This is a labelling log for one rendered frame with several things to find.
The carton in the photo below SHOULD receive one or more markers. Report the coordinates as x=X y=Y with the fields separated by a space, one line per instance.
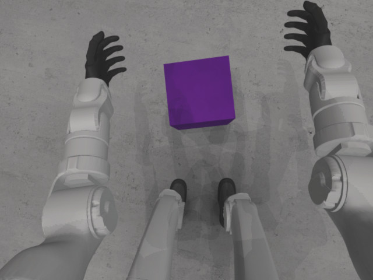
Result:
x=199 y=93

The robot right upper arm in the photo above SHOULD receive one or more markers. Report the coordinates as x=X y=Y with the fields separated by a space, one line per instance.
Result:
x=343 y=186

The right robot foot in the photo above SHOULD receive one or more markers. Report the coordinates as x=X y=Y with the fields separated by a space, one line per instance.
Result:
x=226 y=188

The robot right forearm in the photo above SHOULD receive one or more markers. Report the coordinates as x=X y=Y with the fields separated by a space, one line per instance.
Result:
x=337 y=108

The robot left upper arm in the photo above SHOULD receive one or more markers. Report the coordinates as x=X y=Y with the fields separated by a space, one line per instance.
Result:
x=75 y=221

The right robot hand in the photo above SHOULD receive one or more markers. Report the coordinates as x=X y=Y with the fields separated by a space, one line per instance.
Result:
x=316 y=29

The left robot hand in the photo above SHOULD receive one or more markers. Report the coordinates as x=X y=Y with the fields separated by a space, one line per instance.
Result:
x=96 y=65

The left robot shin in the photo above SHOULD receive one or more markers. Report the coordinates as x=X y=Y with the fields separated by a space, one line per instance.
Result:
x=168 y=192

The robot left forearm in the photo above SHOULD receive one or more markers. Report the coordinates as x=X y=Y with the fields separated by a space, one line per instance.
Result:
x=87 y=139

